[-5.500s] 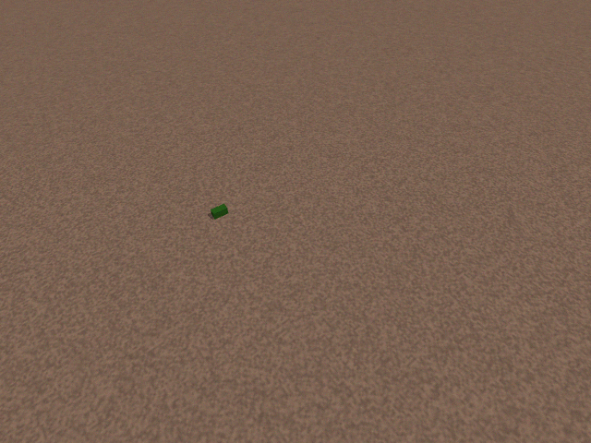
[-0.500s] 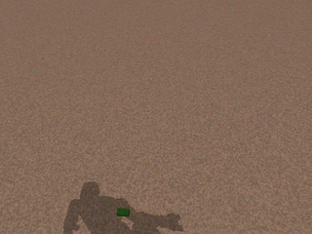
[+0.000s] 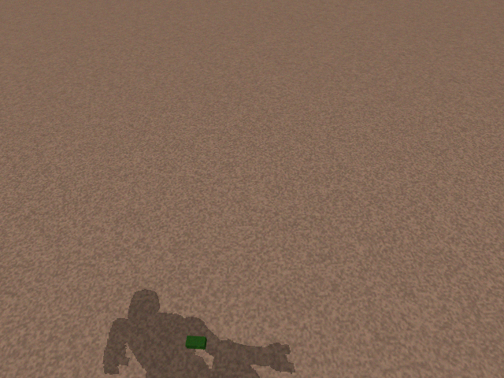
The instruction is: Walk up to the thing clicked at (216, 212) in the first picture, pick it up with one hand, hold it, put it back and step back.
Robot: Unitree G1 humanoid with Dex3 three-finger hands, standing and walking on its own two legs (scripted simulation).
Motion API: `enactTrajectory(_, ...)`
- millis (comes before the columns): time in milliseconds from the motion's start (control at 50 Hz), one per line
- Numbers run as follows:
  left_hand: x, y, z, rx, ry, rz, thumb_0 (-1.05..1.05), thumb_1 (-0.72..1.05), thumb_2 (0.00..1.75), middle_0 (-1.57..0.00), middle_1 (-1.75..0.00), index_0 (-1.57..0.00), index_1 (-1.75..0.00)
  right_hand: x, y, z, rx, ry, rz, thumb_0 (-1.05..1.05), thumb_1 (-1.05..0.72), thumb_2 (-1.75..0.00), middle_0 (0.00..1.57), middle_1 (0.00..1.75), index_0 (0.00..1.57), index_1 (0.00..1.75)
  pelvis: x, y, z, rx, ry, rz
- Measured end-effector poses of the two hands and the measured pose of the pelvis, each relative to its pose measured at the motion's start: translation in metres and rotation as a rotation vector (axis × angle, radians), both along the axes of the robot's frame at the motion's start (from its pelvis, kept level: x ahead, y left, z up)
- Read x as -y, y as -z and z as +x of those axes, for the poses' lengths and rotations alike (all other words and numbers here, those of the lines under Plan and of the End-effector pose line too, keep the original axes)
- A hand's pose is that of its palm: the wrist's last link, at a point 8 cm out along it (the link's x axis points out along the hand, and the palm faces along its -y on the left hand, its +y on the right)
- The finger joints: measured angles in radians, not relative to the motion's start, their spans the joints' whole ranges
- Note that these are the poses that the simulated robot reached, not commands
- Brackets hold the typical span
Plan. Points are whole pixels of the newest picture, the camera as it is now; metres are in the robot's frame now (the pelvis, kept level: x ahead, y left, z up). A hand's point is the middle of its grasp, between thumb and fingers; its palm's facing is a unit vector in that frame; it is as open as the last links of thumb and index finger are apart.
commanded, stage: stand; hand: left
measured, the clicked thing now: (196, 342) +0.42 +0.24 -0.76
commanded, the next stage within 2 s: none
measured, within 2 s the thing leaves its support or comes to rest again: neither
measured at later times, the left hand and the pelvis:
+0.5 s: hand out of the picture +0.05 +0.25 -0.16, palm faces -0.02 -0.94 -0.33, open 7.4 cm; pelvis -0.01 -0.01 +0.00, yaw +0 degrees
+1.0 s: hand out of the picture +0.06 +0.24 -0.16, palm faces -0.03 -0.94 -0.33, open 7.3 cm; pelvis -0.01 -0.01 +0.00, yaw +0 degrees
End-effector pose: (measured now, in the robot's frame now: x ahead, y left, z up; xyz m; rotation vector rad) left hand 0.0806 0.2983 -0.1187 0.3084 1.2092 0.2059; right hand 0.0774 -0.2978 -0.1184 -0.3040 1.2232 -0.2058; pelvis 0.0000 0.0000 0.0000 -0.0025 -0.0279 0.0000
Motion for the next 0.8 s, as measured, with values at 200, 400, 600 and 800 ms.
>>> enactTrajectory(200, 0.006, 0.002, -0.010, -0.012, 0.008, -0.011, 0.00, 0.91, 0.90, -0.20, -0.30, -0.20, -0.30, 0.003, -0.003, 0.000, 0.019, -0.010, -0.005, 0.01, -0.91, -0.90, 0.21, 0.30, 0.20, 0.30, 0.003, -0.001, -0.008, 0.003, 0.002, -0.002)
enactTrajectory(400, 0.007, 0.003, -0.027, -0.040, 0.002, -0.012, 0.00, 0.91, 0.90, -0.20, -0.30, -0.20, -0.30, 0.005, -0.002, -0.013, 0.000, -0.005, -0.001, 0.01, -0.91, -0.90, 0.21, 0.30, 0.20, 0.30, 0.005, -0.001, -0.013, 0.005, 0.002, -0.002)
enactTrajectory(600, 0.007, 0.003, -0.036, -0.058, -0.002, -0.007, 0.00, 0.91, 0.90, -0.20, -0.30, -0.20, -0.30, 0.008, 0.002, -0.026, -0.032, 0.002, 0.000, 0.01, -0.91, -0.90, 0.21, 0.30, 0.20, 0.30, 0.007, -0.001, -0.014, 0.004, 0.005, -0.001)
enactTrajectory(800, 0.008, 0.002, -0.030, -0.043, 0.009, -0.007, 0.00, 0.91, 0.90, -0.20, -0.30, -0.20, -0.30, 0.008, 0.002, -0.026, -0.028, 0.002, 0.003, 0.01, -0.91, -0.90, 0.21, 0.30, 0.20, 0.30, 0.008, 0.000, -0.014, 0.003, 0.005, -0.001)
